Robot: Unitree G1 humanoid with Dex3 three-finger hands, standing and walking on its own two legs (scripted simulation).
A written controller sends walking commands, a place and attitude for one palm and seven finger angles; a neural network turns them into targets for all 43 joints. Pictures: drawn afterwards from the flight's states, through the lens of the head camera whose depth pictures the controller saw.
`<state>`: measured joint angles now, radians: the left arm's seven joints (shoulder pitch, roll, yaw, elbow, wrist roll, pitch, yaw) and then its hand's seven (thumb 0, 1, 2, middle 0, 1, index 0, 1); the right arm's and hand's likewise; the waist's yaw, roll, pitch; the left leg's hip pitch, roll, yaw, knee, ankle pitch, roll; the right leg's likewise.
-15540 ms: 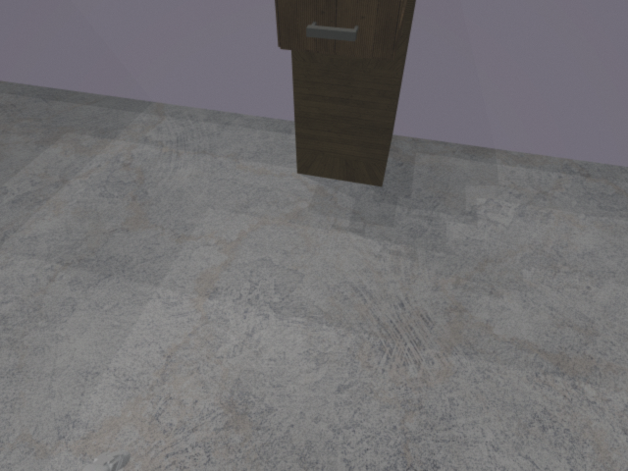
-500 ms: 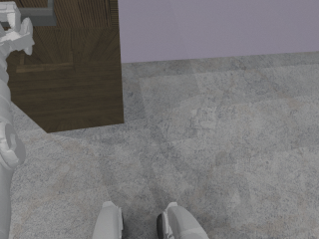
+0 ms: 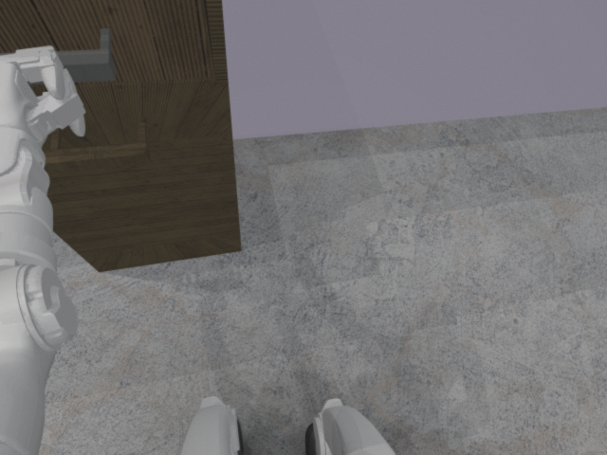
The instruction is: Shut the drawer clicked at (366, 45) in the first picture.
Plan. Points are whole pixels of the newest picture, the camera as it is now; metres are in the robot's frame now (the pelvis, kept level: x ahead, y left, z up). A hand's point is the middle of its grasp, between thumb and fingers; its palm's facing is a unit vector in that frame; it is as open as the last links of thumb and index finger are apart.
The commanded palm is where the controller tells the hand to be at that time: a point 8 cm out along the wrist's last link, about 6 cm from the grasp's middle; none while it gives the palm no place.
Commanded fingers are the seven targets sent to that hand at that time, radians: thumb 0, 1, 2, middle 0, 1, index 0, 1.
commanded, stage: pull the fist back off the drawer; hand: left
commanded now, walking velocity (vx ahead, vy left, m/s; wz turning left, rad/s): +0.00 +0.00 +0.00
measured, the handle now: (47, 53) +0.61 +0.27 +0.10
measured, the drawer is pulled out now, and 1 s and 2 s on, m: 0.00 0.00 0.00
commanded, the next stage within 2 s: draw the hand back to the body in 0.14 s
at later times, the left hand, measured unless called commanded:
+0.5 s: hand (53, 128) +0.48 +0.23 +0.12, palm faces +0.09 -1.00 -0.02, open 3.3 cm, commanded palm +0.42 +0.28 +0.13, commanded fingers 0.00 0.90 0.90 -1.40 -1.60 -1.40 -1.60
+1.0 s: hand out of the picture +0.32 +0.23 +0.17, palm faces +0.35 -0.90 -0.25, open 3.3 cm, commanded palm +0.27 +0.27 +0.19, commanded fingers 0.00 0.90 0.90 -1.40 -1.60 -1.40 -1.60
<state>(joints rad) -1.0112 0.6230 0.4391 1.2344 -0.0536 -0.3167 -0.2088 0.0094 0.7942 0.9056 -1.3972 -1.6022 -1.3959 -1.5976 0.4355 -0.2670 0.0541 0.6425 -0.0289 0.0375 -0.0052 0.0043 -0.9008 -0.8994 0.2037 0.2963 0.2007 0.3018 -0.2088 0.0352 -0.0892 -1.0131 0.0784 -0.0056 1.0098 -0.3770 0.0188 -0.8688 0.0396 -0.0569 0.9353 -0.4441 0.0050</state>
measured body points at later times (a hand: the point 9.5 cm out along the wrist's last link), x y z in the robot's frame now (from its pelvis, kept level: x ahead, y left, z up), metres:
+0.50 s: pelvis +0.05 -0.01 +0.03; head +0.13 +0.00 +0.47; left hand +0.46 +0.28 +0.12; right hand +0.09 -0.27 -0.09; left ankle +0.05 +0.11 -0.67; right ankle +0.00 -0.13 -0.67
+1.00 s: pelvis +0.03 -0.02 +0.06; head +0.03 -0.03 +0.51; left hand +0.30 +0.28 +0.18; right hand +0.24 -0.23 -0.02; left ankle +0.05 +0.11 -0.67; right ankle +0.00 -0.13 -0.67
